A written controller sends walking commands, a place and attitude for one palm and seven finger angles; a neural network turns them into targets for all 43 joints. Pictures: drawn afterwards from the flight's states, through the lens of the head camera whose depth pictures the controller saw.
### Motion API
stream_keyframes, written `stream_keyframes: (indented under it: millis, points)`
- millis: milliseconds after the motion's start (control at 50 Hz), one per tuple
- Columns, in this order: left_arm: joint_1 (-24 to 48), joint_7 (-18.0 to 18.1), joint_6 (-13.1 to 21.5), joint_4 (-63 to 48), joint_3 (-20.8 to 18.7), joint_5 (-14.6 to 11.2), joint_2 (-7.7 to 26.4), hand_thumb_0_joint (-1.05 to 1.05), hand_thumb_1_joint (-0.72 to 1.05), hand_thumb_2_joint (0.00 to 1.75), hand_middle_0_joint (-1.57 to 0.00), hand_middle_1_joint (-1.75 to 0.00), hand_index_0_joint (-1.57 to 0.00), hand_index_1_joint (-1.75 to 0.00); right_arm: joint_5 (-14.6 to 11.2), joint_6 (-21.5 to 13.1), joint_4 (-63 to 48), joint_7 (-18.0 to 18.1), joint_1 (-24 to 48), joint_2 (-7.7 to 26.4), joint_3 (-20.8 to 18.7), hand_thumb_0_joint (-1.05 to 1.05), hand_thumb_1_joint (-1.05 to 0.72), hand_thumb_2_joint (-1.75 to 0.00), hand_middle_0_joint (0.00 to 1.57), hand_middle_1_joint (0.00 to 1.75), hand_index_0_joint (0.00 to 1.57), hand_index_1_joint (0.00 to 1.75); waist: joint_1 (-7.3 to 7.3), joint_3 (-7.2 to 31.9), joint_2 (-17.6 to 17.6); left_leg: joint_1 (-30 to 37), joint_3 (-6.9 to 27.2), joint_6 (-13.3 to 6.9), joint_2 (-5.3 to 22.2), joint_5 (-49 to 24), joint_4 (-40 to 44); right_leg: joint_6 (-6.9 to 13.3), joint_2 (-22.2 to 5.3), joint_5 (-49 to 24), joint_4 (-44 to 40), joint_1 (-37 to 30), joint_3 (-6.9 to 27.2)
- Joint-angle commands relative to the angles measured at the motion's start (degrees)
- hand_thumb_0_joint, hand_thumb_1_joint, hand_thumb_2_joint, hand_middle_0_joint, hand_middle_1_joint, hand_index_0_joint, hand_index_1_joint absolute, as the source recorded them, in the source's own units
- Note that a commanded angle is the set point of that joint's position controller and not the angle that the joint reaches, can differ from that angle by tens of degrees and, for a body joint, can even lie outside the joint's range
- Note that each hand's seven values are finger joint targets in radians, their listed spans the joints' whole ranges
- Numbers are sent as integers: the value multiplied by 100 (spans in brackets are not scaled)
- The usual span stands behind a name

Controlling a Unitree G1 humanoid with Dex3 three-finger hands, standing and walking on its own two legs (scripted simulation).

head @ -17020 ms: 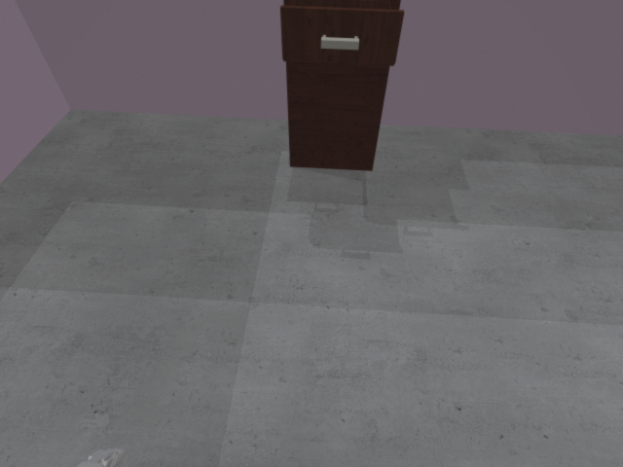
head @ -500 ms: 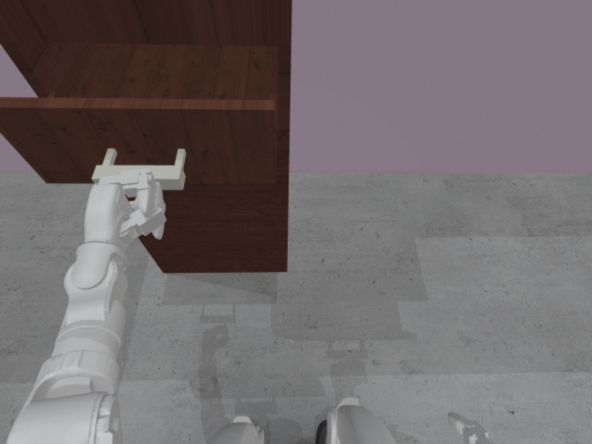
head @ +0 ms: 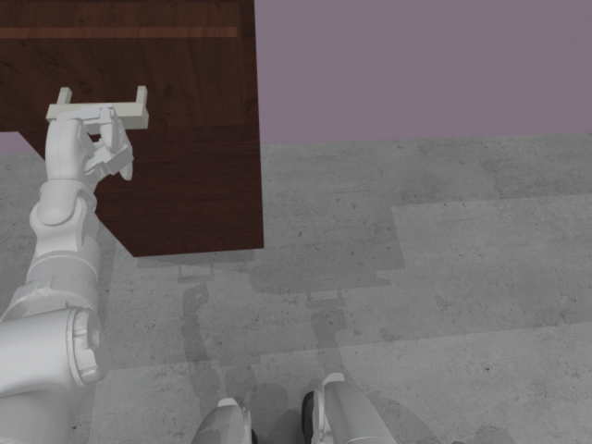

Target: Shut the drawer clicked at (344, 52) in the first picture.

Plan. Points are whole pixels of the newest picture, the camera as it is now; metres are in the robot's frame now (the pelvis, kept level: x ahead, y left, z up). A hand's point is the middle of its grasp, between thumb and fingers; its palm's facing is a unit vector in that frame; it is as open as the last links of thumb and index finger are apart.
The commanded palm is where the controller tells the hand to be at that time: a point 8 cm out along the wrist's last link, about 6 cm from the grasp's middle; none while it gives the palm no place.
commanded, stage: push the drawer shut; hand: left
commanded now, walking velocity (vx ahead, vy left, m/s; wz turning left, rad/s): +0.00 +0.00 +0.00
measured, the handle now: (102, 105) +0.57 +0.23 +0.06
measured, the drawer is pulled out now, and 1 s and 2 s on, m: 0.06 0.00 0.00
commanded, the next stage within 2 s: pull the fist back off the drawer in 0.90 s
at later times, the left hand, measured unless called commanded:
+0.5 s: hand (131, 113) +0.55 +0.19 +0.07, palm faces +0.04 -1.00 -0.02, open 3.2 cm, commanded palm +0.53 +0.23 +0.07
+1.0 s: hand (122, 109) +0.56 +0.20 +0.06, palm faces +0.04 -1.00 -0.04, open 3.0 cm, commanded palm +0.59 +0.22 +0.07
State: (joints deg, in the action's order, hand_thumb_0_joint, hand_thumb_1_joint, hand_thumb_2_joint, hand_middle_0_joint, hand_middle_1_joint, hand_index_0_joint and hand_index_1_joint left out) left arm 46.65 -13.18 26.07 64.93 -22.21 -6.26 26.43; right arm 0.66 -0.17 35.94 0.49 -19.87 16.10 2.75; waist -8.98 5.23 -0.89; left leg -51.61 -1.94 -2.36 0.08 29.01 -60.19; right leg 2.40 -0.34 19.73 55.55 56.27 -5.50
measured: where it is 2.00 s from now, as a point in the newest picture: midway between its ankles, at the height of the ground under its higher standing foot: outside the picture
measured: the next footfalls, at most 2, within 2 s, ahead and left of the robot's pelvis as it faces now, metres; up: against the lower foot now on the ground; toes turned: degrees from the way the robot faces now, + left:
none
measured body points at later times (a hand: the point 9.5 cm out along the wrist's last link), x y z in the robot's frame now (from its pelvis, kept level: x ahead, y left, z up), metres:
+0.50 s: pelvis +0.02 +0.01 +0.00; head +0.17 +0.02 +0.43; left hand +0.54 +0.24 +0.07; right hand +0.00 -0.25 -0.11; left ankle -0.01 +0.09 -0.67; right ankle +0.06 -0.10 -0.67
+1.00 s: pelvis -0.01 +0.01 -0.02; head +0.16 +0.04 +0.40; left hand +0.55 +0.25 +0.07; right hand -0.03 -0.25 -0.11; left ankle -0.01 +0.09 -0.67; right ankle +0.06 -0.10 -0.67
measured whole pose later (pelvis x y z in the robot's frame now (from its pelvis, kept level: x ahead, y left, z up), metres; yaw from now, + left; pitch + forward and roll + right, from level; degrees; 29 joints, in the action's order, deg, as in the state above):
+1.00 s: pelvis -0.01 +0.01 -0.02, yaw +1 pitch +27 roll -5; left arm 66.5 -10.7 22.7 78.4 -21.4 -0.7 37.0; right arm 3.2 2.5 36.6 -0.4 -22.6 16.4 5.0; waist -14.6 5.0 -2.2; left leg -62.6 1.6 -2.6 0.3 29.6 -65.6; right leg 2.1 -0.4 19.2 56.9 64.3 -8.9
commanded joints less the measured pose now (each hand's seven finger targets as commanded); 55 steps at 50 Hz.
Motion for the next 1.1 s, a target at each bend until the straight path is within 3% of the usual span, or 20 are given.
stream_keyframes:
  millis: [0, 80, 120, 160, 220, 240, 260, 300, 340, 440, 520, 580, 640, 700, 760, 820, 860, 940, 980, 1080]
  points:
    - [2674, 6, 296, -1139, -415, -80, 1752, 0, 90, 90, -140, -160, -140, -160, 32, -74, -392, 63, -913, 984, -350, 0, -90, -90, 20, 30, 20, 30, -89, 2838, -438, 527, 414, 63, 8, -1560, 813, -109, 73, -1015, -560, -2294, 692]
    - [2609, -37, 230, -1135, -502, -27, 1901, 0, 90, 90, -140, -160, -140, -160, 51, 49, -430, 32, -1043, 1008, -356, 0, -90, -90, 20, 30, 20, 30, -69, 3012, -582, 660, 408, 73, 43, -1906, 776, -102, 98, -1321, -509, -2306, 660]
    - [2741, -20, 201, -1165, -390, 5, 1789, 0, 90, 90, -140, -160, -140, -160, 65, 111, -420, 13, -1085, 998, -364, 0, -90, -90, 20, 30, 20, 30, -139, 2979, -669, 809, 439, 82, 70, -2016, 786, -107, 112, -1340, -525, -2166, 616]
    - [2875, 23, 160, -1053, -438, 19, 1859, 0, 90, 90, -140, -160, -140, -160, 76, 165, -403, 9, -1158, 1039, -363, 0, -90, -90, 20, 30, 20, 30, -237, 2799, -453, 732, 473, 57, 89, -1952, 785, -109, 138, -1266, -552, -2069, 587]
    - [2936, 66, 160, -1135, -493, 87, 1958, 0, 90, 90, -140, -160, -140, -160, 101, 226, -405, -2, -1246, 1035, -366, 0, -90, -90, 20, 30, 20, 30, -192, 3022, -744, 936, 464, 89, 94, -2207, 790, -100, 138, -1447, -534, -2107, 582]
    - [2892, 89, 142, -1025, -490, 116, 1953, 0, 90, 90, -140, -160, -140, -160, 107, 259, -392, -10, -1278, 1033, -365, 0, -90, -90, 20, 30, 20, 30, -188, 2922, -653, 936, 497, 102, 108, -2270, 799, -95, 151, -1442, -527, -2050, 543]
    - [3091, 104, 161, -1057, -291, 101, 1716, 0, 90, 90, -140, -160, -140, -160, 119, 275, -363, -22, -1279, 1021, -366, 0, -90, -90, 20, 30, 20, 30, -319, 2835, -736, 1048, 533, 103, 117, -2319, 785, -100, 157, -1420, -542, -1855, 522]
    - [3052, 161, 194, -1076, -488, 117, 1906, 0, 90, 90, -140, -160, -140, -160, 145, 312, -347, -43, -1354, 1055, -387, 0, -90, -90, 20, 30, 20, 30, -245, 2987, -711, 1141, 549, 125, 134, -2469, 761, -93, 165, -1487, -525, -1895, 509]
    - [3171, 186, 203, -1076, -315, 168, 1725, 0, 90, 90, -140, -160, -140, -160, 159, 346, -338, -58, -1372, 1016, -379, 0, -90, -90, 20, 30, 20, 30, -311, 2952, -771, 1194, 556, 133, 139, -2597, 764, -92, 168, -1602, -521, -1886, 498]
    - [3321, 270, 220, -976, -467, 238, 1933, 0, 90, 90, -140, -160, -140, -160, 195, 445, -269, -89, -1460, 1041, -387, 0, -90, -90, 20, 30, 20, 30, -351, 3011, -786, 1291, 597, 165, 163, -2866, 697, -88, 182, -1744, -508, -1827, 477]
    - [3627, 318, 192, -841, -353, 307, 1884, 0, 90, 90, -140, -160, -140, -160, 211, 500, -240, -100, -1485, 1033, -362, 0, -90, -90, 20, 30, 20, 30, -486, 2858, -902, 1321, 638, 178, 182, -2895, 664, -92, 192, -1680, -501, -1594, 448]
    - [3916, 342, 236, -913, -363, 335, 1923, 0, 90, 90, -140, -160, -140, -160, 234, 527, -208, -101, -1528, 1045, -374, 0, -90, -90, 20, 30, 20, 30, -558, 3076, -1043, 1541, 721, 231, 205, -3123, 592, -90, 197, -1698, -448, -1422, 411]
    - [4233, 374, 174, -606, -176, 377, 1766, 0, 90, 90, -140, -160, -140, -160, 236, 517, -148, -100, -1515, 1045, -341, 0, -90, -90, 20, 30, 20, 30, -717, 2737, -984, 1266, 710, 180, 177, -2643, 569, -104, 204, -1379, -510, -1227, 419]
    - [4719, 439, 205, -612, -239, 455, 2022, 0, 90, 90, -140, -160, -140, -160, 256, 486, -93, -68, -1553, 1083, -321, 0, -90, -90, 20, 30, 20, 30, -832, 2857, -990, 1255, 795, 178, 174, -2512, 514, -105, 196, -1218, -485, -1107, 400]
    - [5139, 457, 193, -564, -194, 486, 2114, 0, 90, 90, -140, -160, -140, -160, 275, 423, -56, -55, -1579, 1107, -278, 0, -90, -90, 20, 30, 20, 30, -942, 2909, -1250, 1164, 811, 158, 156, -2304, 437, -96, 199, -1038, -460, -938, 417]
    - [5452, 430, 130, -380, -95, 513, 2201, 0, 90, 90, -140, -160, -140, -160, 268, 370, -21, -28, -1585, 1140, -233, 0, -90, -90, 20, 30, 20, 30, -1086, 2826, -1178, 928, 835, 118, 157, -1941, 403, -121, 197, -742, -492, -830, 422]
    - [5664, 416, 119, -430, 70, 513, 2066, 0, 90, 90, -140, -160, -140, -160, 271, 306, -27, -24, -1584, 1146, -212, 0, -90, -90, 20, 30, 20, 30, -1129, 2915, -1503, 1086, 898, 137, 160, -1852, 415, -96, 193, -592, -462, -591, 388]
    - [5823, 402, -23, -187, 77, 494, 2273, 0, 90, 90, -140, -160, -140, -160, 242, 192, 17, 20, -1592, 1212, -138, 0, -90, -90, 20, 30, 20, 30, -1212, 2809, -1386, 717, 905, 82, 163, -1361, 420, -130, 194, -256, -501, -547, 407]
    - [6016, 373, -56, -284, 149, 488, 2274, 0, 90, 90, -140, -160, -140, -160, 237, 118, 44, 40, -1610, 1236, -124, 0, -90, -90, 20, 30, 20, 30, -1241, 2918, -1571, 775, 932, 87, 176, -1254, 430, -126, 192, -174, -470, -440, 396]
    - [5874, 304, -188, -18, -105, 484, 2591, 0, 90, 90, -140, -160, -140, -160, 244, 40, -29, 25, -1689, 1263, -74, 0, -90, -90, 20, 30, 20, 30, -1185, 2853, -1344, 292, 867, 30, 148, -933, 398, -108, 196, 4, -518, -714, 475]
